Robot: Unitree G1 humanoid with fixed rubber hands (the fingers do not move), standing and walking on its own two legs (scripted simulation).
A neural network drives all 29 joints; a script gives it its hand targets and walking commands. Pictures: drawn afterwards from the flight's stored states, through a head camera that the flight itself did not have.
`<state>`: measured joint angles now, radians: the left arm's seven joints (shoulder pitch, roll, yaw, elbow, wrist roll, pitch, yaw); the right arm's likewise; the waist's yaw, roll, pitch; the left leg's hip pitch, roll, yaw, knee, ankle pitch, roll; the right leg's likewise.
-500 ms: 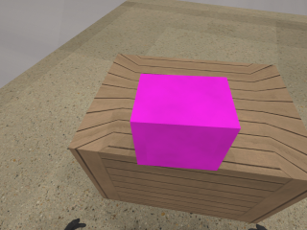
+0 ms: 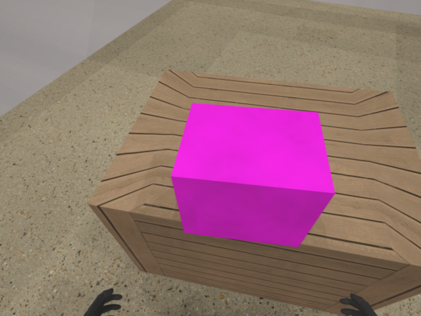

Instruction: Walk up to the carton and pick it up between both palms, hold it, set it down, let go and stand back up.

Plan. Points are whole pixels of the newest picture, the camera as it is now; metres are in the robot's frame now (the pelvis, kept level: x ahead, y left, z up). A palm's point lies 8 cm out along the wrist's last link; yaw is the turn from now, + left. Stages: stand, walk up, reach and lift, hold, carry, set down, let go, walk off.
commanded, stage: walk up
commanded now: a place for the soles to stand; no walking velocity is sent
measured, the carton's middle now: (246, 176) +0.41 -0.04 -0.01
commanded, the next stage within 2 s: reach and lift in 1.00 s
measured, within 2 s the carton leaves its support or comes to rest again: neither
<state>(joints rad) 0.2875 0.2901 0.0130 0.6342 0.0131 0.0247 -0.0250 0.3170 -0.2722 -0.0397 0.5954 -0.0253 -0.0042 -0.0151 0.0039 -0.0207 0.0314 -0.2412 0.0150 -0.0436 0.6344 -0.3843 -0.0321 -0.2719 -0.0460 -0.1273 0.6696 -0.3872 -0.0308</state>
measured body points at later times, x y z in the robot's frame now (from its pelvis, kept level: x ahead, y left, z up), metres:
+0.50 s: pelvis -0.01 +0.00 +0.01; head +0.00 +0.01 +0.46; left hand +0.06 +0.26 -0.11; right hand +0.12 -0.25 -0.09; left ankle +0.02 +0.12 -0.72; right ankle -0.02 -0.10 -0.72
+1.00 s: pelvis +0.00 +0.01 +0.01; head +0.00 +0.00 +0.46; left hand +0.10 +0.26 -0.10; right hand +0.08 -0.26 -0.10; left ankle +0.02 +0.12 -0.72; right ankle -0.02 -0.10 -0.72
